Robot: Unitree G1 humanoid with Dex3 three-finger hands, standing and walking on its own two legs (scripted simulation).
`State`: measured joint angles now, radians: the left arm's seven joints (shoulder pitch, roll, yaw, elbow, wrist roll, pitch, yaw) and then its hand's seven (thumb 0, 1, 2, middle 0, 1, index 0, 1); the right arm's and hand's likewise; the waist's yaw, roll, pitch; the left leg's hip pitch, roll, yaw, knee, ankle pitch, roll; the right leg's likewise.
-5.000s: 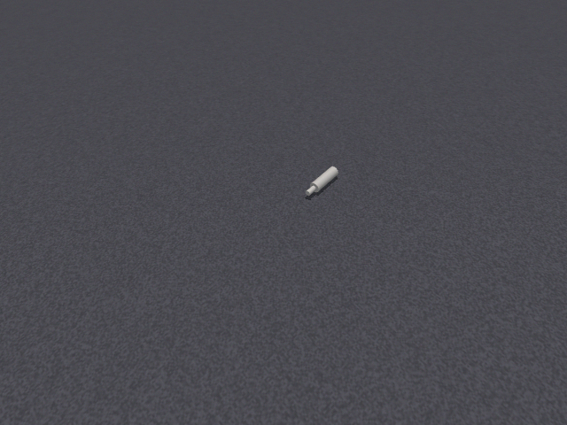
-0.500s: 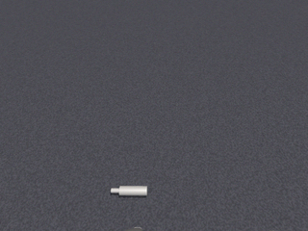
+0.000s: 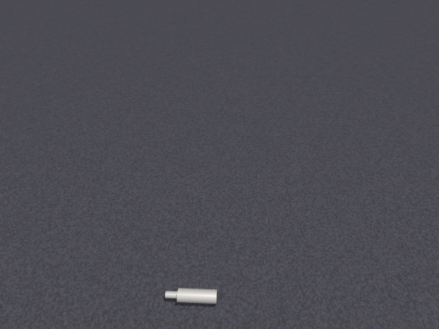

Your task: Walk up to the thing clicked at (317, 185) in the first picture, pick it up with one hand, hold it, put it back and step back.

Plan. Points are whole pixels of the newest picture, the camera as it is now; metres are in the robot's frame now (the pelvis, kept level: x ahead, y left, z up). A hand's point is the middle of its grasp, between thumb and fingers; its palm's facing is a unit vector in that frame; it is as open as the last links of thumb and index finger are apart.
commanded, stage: walk up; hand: left
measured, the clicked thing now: (191, 295) +0.43 +0.17 -0.75
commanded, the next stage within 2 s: stand in 1.34 s
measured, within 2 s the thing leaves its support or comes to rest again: neither
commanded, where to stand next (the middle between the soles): +0.07 +0.02 m, yaw -2 degrees
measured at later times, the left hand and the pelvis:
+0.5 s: hand out of the picture +0.11 +0.28 -0.16, palm faces -0.02 -0.94 -0.33, open 7.4 cm; pelvis +0.02 +0.03 +0.00, yaw -1 degrees
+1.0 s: hand out of the picture +0.12 +0.27 -0.16, palm faces -0.02 -0.95 -0.33, open 7.4 cm; pelvis +0.04 +0.02 +0.00, yaw +0 degrees
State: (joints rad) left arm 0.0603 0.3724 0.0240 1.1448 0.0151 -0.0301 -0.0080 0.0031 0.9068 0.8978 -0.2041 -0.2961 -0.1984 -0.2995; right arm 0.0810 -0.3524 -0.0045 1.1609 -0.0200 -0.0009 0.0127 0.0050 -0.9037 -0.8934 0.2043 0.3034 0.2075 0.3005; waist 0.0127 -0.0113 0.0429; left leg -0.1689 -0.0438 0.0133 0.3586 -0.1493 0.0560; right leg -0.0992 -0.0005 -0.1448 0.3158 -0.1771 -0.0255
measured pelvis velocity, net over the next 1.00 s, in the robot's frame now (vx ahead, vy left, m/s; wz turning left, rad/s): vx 0.04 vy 0.02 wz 0.00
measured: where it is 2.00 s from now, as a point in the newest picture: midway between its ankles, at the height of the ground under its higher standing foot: outside the picture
